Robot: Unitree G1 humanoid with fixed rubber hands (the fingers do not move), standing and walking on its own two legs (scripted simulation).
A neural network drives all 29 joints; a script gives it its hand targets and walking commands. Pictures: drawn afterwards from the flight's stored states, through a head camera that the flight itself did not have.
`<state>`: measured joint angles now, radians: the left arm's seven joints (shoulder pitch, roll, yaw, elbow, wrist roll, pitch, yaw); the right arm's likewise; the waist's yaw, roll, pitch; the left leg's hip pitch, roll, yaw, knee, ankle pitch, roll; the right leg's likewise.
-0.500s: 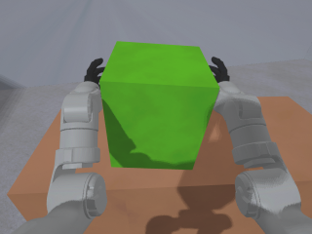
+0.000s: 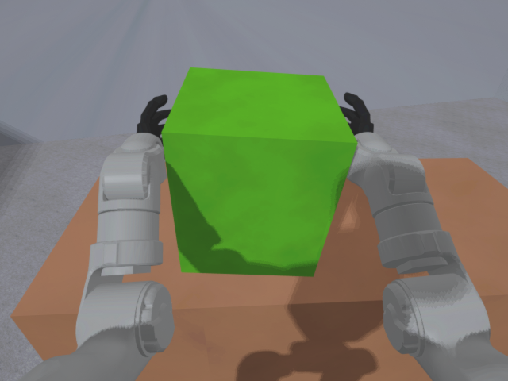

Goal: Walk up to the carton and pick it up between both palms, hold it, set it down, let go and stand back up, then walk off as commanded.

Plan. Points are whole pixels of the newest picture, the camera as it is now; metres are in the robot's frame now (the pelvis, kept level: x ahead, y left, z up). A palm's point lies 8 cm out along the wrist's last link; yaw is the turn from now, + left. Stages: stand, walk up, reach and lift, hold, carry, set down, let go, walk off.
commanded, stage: hold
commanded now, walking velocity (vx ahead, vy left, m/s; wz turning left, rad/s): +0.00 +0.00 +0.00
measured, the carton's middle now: (252, 173) +0.38 +0.01 +0.22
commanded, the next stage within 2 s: set down in 1.98 s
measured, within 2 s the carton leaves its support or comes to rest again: neither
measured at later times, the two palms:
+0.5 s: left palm (150, 145) +0.37 +0.16 +0.27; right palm (357, 143) +0.38 -0.14 +0.28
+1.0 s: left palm (150, 145) +0.37 +0.16 +0.27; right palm (357, 143) +0.38 -0.14 +0.28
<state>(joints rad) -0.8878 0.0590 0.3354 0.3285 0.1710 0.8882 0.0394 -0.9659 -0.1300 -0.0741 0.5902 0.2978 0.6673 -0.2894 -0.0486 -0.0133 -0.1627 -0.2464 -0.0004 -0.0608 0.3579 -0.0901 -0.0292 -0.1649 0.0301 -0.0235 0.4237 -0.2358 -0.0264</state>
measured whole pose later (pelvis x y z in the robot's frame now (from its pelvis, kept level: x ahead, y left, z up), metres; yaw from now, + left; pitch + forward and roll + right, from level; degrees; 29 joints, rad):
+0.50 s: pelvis +0.00 +0.00 +0.00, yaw +0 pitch -1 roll +0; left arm -0.89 0.06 0.34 0.33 0.17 0.89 0.04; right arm -0.97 -0.13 -0.07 0.59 0.30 0.67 -0.29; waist -0.05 -0.01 -0.16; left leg -0.25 0.00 -0.06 0.36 -0.09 -0.03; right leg -0.16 0.03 -0.02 0.42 -0.24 -0.03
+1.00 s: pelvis +0.00 +0.00 +0.00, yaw +0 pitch -1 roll +0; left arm -0.89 0.06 0.34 0.33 0.17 0.89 0.04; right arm -0.97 -0.13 -0.07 0.59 0.30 0.67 -0.29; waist -0.05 -0.02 -0.16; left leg -0.25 0.00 -0.06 0.36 -0.09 -0.03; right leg -0.16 0.03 -0.02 0.42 -0.24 -0.03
